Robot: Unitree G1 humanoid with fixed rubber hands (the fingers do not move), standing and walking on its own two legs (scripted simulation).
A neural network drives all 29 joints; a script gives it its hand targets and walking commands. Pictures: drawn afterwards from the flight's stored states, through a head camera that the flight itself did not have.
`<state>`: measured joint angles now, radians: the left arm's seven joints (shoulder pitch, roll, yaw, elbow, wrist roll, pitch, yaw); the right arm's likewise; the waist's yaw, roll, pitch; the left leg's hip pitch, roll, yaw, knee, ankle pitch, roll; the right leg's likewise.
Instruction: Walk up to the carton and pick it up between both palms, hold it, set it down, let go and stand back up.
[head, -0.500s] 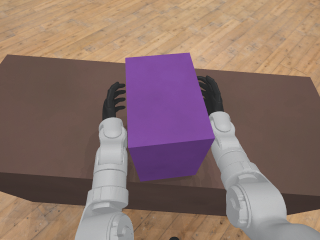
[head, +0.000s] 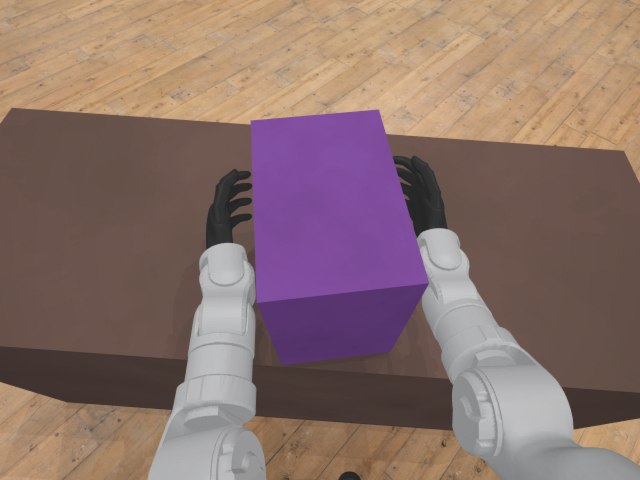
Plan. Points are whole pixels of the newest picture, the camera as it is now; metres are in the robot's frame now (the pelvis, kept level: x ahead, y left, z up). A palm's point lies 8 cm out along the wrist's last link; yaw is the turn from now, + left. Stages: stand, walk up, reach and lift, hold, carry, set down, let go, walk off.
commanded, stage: set down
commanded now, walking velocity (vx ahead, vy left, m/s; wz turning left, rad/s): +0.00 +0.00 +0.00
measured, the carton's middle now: (326, 246) +0.40 +0.00 -0.01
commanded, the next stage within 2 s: none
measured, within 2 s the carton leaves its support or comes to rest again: neither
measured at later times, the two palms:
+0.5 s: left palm (223, 237) +0.38 +0.13 +0.05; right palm (425, 219) +0.41 -0.13 +0.05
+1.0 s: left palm (222, 237) +0.38 +0.13 +0.05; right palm (425, 219) +0.41 -0.13 +0.05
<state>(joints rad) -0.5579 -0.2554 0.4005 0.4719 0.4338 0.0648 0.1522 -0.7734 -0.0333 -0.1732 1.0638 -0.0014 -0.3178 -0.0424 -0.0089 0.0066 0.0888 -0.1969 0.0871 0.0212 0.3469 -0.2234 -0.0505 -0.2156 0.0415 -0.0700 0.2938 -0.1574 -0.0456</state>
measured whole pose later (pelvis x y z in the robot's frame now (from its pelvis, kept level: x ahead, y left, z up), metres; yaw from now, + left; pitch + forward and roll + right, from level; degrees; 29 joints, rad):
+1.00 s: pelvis +0.00 +0.00 +0.00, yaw +0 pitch +4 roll -1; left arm -0.58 -0.26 0.48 0.54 0.45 -0.03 0.12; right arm -0.78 0.00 -0.28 1.07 -0.09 -0.32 -0.02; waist -0.01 0.01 0.08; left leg -0.20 0.09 0.03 0.35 -0.22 -0.05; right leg -0.22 0.04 -0.07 0.29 -0.16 -0.05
